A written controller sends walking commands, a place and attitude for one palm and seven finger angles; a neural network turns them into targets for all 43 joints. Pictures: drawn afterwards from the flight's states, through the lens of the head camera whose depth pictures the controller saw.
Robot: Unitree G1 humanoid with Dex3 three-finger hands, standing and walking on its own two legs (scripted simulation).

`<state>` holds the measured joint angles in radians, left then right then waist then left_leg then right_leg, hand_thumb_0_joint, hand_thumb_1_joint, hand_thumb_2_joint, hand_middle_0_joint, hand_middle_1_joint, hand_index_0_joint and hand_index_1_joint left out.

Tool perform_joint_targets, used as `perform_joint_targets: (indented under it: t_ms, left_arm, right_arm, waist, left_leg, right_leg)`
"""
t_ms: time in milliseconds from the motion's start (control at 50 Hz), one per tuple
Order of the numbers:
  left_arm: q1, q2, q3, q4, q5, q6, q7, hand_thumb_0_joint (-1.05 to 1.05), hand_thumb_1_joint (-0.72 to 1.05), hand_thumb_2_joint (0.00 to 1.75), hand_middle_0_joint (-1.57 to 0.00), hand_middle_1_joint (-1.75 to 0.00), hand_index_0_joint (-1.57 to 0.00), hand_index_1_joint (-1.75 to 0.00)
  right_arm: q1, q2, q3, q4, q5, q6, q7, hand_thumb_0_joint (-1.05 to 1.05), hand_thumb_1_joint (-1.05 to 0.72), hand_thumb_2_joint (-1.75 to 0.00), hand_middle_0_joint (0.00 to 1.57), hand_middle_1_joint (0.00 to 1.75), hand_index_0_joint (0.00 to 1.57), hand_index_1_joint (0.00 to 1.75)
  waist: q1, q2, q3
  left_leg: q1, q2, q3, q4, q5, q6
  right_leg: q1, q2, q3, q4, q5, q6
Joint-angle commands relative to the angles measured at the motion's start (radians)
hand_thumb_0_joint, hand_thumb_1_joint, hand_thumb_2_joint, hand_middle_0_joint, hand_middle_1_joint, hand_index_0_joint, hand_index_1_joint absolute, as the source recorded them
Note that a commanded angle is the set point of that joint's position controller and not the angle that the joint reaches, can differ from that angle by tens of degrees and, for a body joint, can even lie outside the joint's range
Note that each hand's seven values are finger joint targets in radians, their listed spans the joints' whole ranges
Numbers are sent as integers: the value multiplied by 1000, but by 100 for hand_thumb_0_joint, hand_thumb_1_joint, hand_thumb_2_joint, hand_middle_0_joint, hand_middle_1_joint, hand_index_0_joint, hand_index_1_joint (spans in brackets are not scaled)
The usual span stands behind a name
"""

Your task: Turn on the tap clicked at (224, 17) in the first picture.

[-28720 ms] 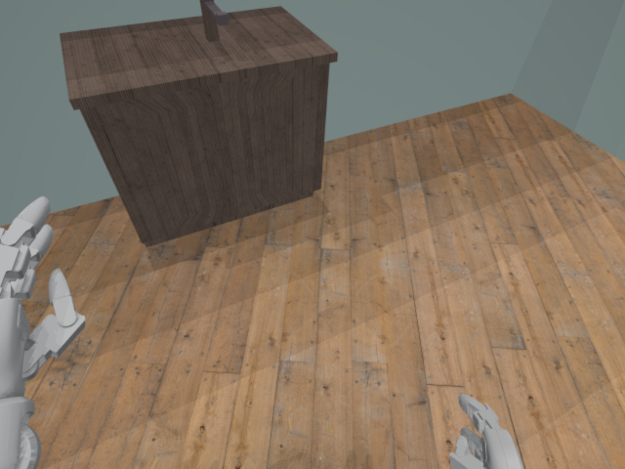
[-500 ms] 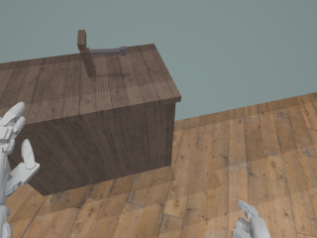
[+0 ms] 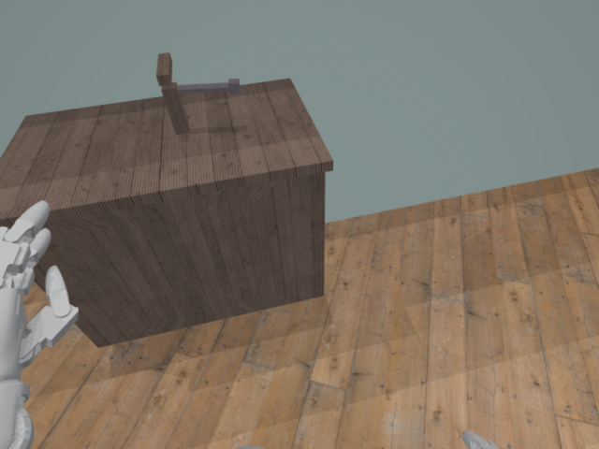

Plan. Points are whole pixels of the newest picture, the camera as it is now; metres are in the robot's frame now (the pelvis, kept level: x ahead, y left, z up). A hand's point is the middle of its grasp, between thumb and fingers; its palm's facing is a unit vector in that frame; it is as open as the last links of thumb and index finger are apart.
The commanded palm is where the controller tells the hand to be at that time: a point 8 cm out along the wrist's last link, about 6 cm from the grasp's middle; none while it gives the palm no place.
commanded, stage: stop stepping back and stand still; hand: left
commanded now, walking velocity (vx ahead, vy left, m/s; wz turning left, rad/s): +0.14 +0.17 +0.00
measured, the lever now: (234, 86) +0.90 +0.21 +0.08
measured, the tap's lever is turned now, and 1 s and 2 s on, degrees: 78 78 78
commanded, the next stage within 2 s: stand and check the lever's angle in 0.26 s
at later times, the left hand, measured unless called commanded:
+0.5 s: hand (77, 298) +0.23 +0.24 +0.17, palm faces +0.42 -0.82 -0.39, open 7.4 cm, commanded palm +0.18 +0.28 +0.19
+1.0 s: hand (66, 260) +0.27 +0.27 +0.18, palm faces +0.37 -0.86 -0.36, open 7.4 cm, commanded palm +0.22 +0.32 +0.19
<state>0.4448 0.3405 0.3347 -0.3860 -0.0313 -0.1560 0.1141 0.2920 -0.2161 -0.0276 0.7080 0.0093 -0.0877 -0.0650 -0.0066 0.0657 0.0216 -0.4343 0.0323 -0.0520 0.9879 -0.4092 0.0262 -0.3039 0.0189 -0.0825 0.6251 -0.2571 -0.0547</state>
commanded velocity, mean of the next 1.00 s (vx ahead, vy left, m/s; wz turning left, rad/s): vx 0.03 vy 0.02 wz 0.00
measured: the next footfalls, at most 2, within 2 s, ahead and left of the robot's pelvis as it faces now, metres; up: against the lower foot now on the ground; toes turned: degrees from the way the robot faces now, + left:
left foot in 0.26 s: +0.10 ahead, +0.14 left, +0.00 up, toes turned +2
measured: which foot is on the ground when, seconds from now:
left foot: up 0.00-0.24, down 0.26-1.00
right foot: down 0.00-1.00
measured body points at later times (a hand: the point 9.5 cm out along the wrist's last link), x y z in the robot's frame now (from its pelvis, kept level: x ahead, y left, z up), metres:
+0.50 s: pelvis +0.02 +0.00 +0.01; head +0.04 -0.02 +0.46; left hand +0.20 +0.28 +0.19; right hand +0.19 -0.23 -0.09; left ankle +0.01 +0.13 -0.69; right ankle +0.05 -0.08 -0.72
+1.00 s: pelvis +0.06 +0.04 +0.02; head +0.07 +0.04 +0.47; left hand +0.25 +0.32 +0.20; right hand +0.25 -0.19 -0.05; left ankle +0.06 +0.14 -0.72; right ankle +0.05 -0.08 -0.72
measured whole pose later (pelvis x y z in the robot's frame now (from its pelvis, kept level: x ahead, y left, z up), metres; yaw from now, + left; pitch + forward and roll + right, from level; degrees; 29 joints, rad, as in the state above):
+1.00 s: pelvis +0.06 +0.04 +0.02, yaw +0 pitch -2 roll -1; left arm 0.48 0.35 0.30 -0.48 -0.06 -0.14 0.14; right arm 0.16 -0.20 0.00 0.59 0.01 -0.07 -0.06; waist 0.01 0.01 0.04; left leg -0.18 0.01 0.05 0.46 -0.26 0.02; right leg -0.16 0.01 -0.03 0.42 -0.24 -0.01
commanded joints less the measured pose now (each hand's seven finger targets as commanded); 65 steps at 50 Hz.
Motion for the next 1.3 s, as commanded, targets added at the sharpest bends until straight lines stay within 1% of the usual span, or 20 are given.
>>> perform_joint_targets:
  t_ms: [0,60,140,180,200,240,260,280,320,340,360,380,400,460,500,540,600,660,800,1280]
  left_arm:
    - [-167,233,101,-279,-2,-89,9,0,90,90,-20,-30,-20,-30]
    - [-127,264,145,-330,-7,-106,22,0,90,90,-20,-30,-20,-30]
    - [-33,236,148,-328,-12,-101,57,0,90,90,-20,-30,-20,-30]
    - [1,208,144,-295,-21,-93,67,0,90,90,-20,-30,-20,-30]
    - [4,200,142,-280,-27,-93,68,0,90,90,-20,-30,-20,-30]
    - [-4,167,126,-286,-30,-92,70,0,90,90,-20,-30,-20,-30]
    - [-5,164,121,-236,-27,-79,70,0,90,90,-20,-30,-20,-30]
    - [-15,193,148,-204,-23,-74,66,0,90,90,-20,-30,-20,-30]
    - [-1,180,131,-177,-17,-57,53,0,90,90,-20,-30,-20,-30]
    - [-38,177,119,-187,-10,-52,48,0,90,90,-20,-30,-20,-30]
    - [-90,190,112,-224,-7,-58,43,0,90,90,-20,-30,-20,-30]
    - [-80,198,99,-223,-8,-56,39,0,90,90,-20,-30,-20,-30]
    - [-98,195,91,-256,-17,-60,33,0,90,90,-20,-30,-20,-30]
    - [-111,237,123,-328,-20,-73,33,0,90,90,-20,-30,-20,-30]
    - [-88,223,132,-344,-17,-92,48,0,90,90,-20,-30,-20,-30]
    - [-52,213,138,-357,-18,-96,62,0,90,90,-20,-30,-20,-30]
    - [18,191,131,-357,-31,-84,65,0,90,90,-20,-30,-20,-30]
    - [38,199,146,-297,-32,-60,50,0,90,90,-20,-30,-20,-30]
    - [-1,165,84,-305,-30,-54,44,0,90,90,-20,-30,-20,-30]
    - [-91,178,74,-279,-26,-43,54,0,90,90,-20,-30,-20,-30]
  right_arm:
    - [-134,-121,-56,-176,5,-83,7,0,-90,-90,20,30,20,30]
    - [-161,-93,-39,-175,6,-76,-1,0,-90,-90,20,30,20,30]
    - [-166,-71,-36,-204,-1,-98,-18,0,-90,-90,20,30,20,30]
    - [-165,-75,-31,-210,-6,-101,-29,0,-90,-90,20,30,20,30]
    - [-158,-87,-33,-216,-6,-101,-32,0,-90,-90,20,30,20,30]
    - [-158,-130,-40,-231,0,-92,-30,0,-90,-90,20,30,20,30]
    - [-156,-120,-35,-236,12,-87,-30,0,-90,-90,20,30,20,30]
    - [-150,-114,-36,-216,15,-85,-30,0,-90,-90,20,30,20,30]
    - [-168,-116,-33,-213,18,-81,-17,0,-90,-90,20,30,20,30]
    - [-182,-110,-24,-218,17,-78,-14,0,-90,-90,20,30,20,30]
    - [-184,-96,-23,-222,14,-80,-13,0,-90,-90,20,30,20,30]
    - [-188,-92,-31,-227,7,-76,-9,0,-90,-90,20,30,20,30]
    - [-188,-93,-37,-233,10,-81,2,0,-90,-90,20,30,20,30]
    - [-189,-100,-27,-222,8,-90,13,0,-90,-90,20,30,20,30]
    - [-190,-80,-17,-225,2,-83,6,0,-90,-90,20,30,20,30]
    - [-187,-75,-12,-225,-8,-75,1,0,-90,-90,20,30,20,30]
    - [-203,-111,-32,-244,1,-62,-5,0,-90,-90,20,30,20,30]
    - [-195,-109,-29,-244,10,-50,-1,0,-90,-90,20,30,20,30]
    - [-189,-112,-24,-253,12,-38,-1,0,-90,-90,20,30,20,30]
    - [-215,-106,-9,-251,-1,-23,-18,0,-90,-90,20,30,20,30]
  waist:
    - [-26,-157,-7]
    - [-28,-146,-17]
    - [4,-196,-76]
    - [4,-134,-98]
    - [0,-78,-98]
    - [-4,182,-67]
    - [-8,200,-43]
    - [-1,127,-31]
    - [13,136,10]
    - [18,72,26]
    - [9,-78,21]
    - [7,-300,8]
    - [11,-338,-9]
    - [2,-171,-31]
    - [12,-171,-96]
    - [8,-102,-152]
    - [28,56,-161]
    - [14,25,-103]
    - [9,3,-171]
    - [18,-7,-105]
  left_leg:
    - [-198,22,-34,268,124,-20]
    - [-31,39,29,56,164,-15]
    - [203,0,150,-331,65,10]
    - [289,-32,185,-502,28,17]
    - [320,-23,150,-572,-3,30]
    - [382,194,-201,-702,-46,132]
    - [354,266,-285,-735,37,162]
    - [312,264,-229,-721,114,160]
    - [75,195,-108,-669,-63,112]
    - [-4,141,-39,-578,-84,86]
    - [-20,45,55,-412,-59,48]
    - [-75,-37,114,-176,-47,6]
    - [-86,-42,64,-40,-37,-12]
    - [-13,14,15,-128,4,-16]
    - [74,11,50,-333,41,-7]
    - [233,-29,84,-527,223,-7]
    - [369,130,-93,-602,446,44]
    - [257,95,-50,-584,364,30]
    - [332,95,-14,-559,608,7]
    - [248,54,-12,-646,276,-1]
  right_leg:
    - [11,-364,537,-448,-423,-130]
    - [-93,-310,313,-436,-371,-94]
    - [-81,-296,271,-396,-432,-99]
    - [-33,-232,229,-307,-397,-76]
    - [-32,-196,220,-243,-369,-53]
    - [-171,-32,83,32,-224,28]
    - [-212,-5,27,157,-244,60]
    - [-201,-22,54,180,-259,65]
    - [30,-39,49,-18,-159,60]
    - [144,-39,62,-146,-52,59]
    - [165,-94,193,-270,-70,34]
    - [180,-252,473,-409,-73,-35]
    - [173,-332,555,-446,-27,-63]
    - [167,-319,420,-354,208,-99]
    - [239,-285,293,-275,364,-94]
    - [230,-213,209,-230,274,-42]
    - [110,-85,129,-163,128,45]
    - [158,-76,143,-224,158,45]
    - [211,-79,119,-190,374,41]
    - [187,-71,151,-299,168,36]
